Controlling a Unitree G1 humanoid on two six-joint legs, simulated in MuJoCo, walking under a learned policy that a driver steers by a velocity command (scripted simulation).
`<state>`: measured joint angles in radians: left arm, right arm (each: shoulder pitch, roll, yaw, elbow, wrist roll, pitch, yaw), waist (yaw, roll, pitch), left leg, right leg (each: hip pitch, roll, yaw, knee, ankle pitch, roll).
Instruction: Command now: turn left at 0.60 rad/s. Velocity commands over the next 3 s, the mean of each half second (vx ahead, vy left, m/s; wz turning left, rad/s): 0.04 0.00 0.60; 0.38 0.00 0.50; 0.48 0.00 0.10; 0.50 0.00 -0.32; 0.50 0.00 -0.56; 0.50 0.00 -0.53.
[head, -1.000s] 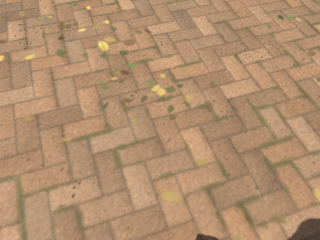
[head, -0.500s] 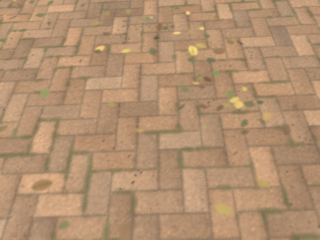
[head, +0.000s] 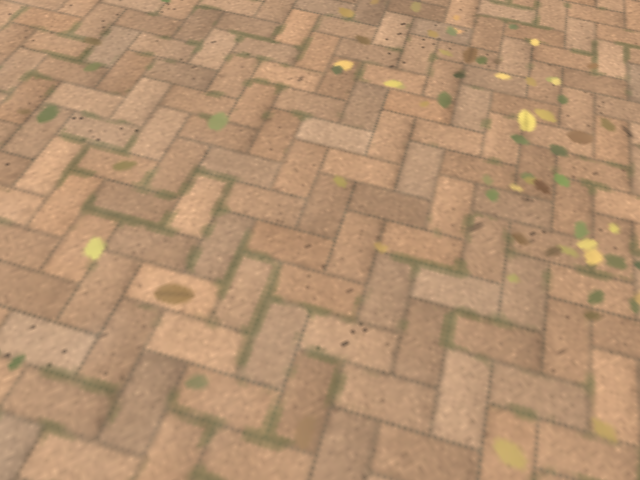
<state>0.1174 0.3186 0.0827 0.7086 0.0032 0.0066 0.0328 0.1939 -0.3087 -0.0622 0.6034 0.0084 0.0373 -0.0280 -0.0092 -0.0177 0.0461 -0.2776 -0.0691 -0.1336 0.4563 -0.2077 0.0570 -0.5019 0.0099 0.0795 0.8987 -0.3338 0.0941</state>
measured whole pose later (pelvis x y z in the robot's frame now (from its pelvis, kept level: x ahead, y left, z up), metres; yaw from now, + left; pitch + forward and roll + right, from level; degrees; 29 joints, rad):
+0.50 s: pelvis +0.02 -0.03 +0.00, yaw +18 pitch +1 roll +0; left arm 0.18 0.27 0.06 0.70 0.00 0.00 0.03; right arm 0.22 -0.33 -0.08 0.62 0.02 0.07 0.00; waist 0.02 0.02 0.05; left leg -0.45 0.03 -0.02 0.91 -0.40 -0.08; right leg -0.18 -0.04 -0.08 0.40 -0.24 -0.01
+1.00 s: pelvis +0.16 +0.10 -0.01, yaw +32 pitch +2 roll -1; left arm 0.03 0.29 0.04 0.67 -0.01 -0.10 -0.06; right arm 0.43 -0.29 -0.04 0.74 0.02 -0.05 -0.02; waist -0.08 -0.05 0.04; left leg 0.08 -0.05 -0.12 0.26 -0.36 0.06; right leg -0.62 -0.02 0.01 0.54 0.08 0.02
